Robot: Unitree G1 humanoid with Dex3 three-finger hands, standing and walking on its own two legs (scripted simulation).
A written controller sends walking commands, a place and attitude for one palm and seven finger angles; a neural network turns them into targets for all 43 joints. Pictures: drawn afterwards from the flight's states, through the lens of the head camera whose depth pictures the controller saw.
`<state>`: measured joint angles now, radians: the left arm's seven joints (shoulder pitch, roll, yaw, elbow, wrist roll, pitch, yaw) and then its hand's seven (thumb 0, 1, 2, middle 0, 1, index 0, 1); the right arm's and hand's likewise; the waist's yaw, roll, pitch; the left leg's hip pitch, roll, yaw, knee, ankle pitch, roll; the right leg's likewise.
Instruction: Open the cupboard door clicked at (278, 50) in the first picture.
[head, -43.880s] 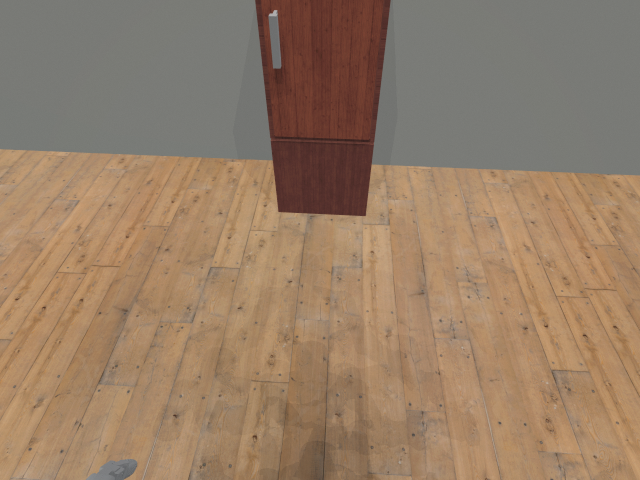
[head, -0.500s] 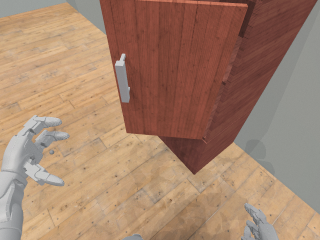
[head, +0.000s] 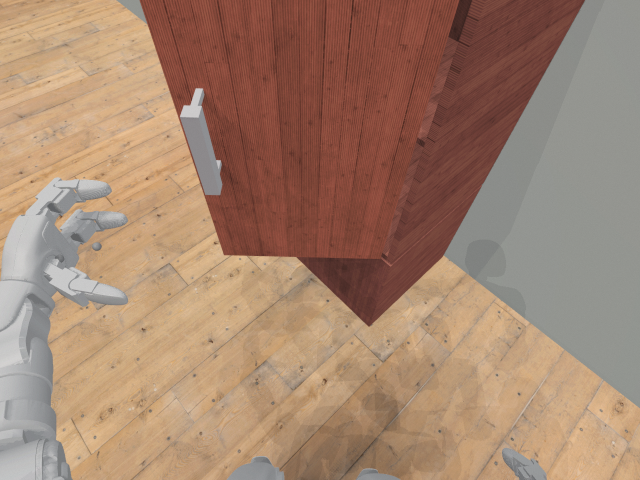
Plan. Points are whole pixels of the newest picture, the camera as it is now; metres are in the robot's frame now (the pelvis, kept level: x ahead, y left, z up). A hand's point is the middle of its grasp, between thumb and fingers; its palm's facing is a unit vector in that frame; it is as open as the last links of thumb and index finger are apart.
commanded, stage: move the hooked fingers beside the handle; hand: left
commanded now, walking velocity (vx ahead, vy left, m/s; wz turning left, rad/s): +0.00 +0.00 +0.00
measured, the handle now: (206, 144) +0.57 +0.18 +0.06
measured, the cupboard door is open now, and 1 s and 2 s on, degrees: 46 46 46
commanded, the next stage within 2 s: none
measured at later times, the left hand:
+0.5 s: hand (113, 206) +0.43 +0.27 +0.07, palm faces +0.01 -1.00 +0.01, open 14.0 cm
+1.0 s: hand (149, 156) +0.53 +0.25 +0.07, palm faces +0.03 -1.00 +0.01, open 14.0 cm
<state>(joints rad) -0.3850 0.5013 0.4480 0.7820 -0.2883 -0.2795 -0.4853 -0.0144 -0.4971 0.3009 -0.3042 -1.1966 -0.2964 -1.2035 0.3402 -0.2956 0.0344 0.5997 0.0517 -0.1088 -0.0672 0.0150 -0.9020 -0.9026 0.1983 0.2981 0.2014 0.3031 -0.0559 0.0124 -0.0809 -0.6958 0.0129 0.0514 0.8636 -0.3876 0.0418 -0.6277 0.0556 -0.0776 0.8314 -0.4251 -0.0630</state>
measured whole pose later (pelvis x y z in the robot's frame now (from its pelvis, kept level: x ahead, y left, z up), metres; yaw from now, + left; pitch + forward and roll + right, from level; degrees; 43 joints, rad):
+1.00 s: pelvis +0.00 +0.03 -0.02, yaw -2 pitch +22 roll -4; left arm -0.99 0.68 0.45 1.29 -0.10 -0.36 -0.33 -0.01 -0.50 0.30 -0.30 -1.20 -0.30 -1.20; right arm 0.44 -0.30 0.06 0.63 0.00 0.06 -0.03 0.01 -0.90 -0.90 0.20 0.30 0.20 0.30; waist -0.21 0.02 -0.09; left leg -0.95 0.03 0.05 1.00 -0.43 0.08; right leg -0.86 0.06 -0.08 0.92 -0.44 -0.03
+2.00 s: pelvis -0.01 +0.02 -0.03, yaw -2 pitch +22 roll -4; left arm -1.00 0.71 0.44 1.30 -0.09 -0.34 -0.34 -0.01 -0.50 0.30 -0.30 -1.20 -0.30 -1.20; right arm 0.43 -0.29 0.07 0.62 0.01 0.09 -0.03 0.01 -0.90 -0.90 0.20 0.30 0.20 0.30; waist -0.21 0.03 -0.09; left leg -0.97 0.04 0.03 1.02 -0.43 0.06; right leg -0.88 0.08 -0.09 0.93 -0.44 -0.05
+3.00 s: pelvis +0.00 +0.02 -0.03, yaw -1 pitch +21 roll -4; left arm -0.97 0.51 0.34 1.23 -0.09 -0.40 -0.20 -0.01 -0.50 0.30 -0.30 -1.20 -0.30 -1.22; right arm 0.41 -0.27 0.04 0.64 -0.02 0.08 0.01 0.01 -0.90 -0.90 0.20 0.30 0.20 0.30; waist -0.18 0.03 -0.11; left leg -0.96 0.02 0.03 1.03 -0.44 0.07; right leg -0.86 0.06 -0.10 0.95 -0.46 -0.04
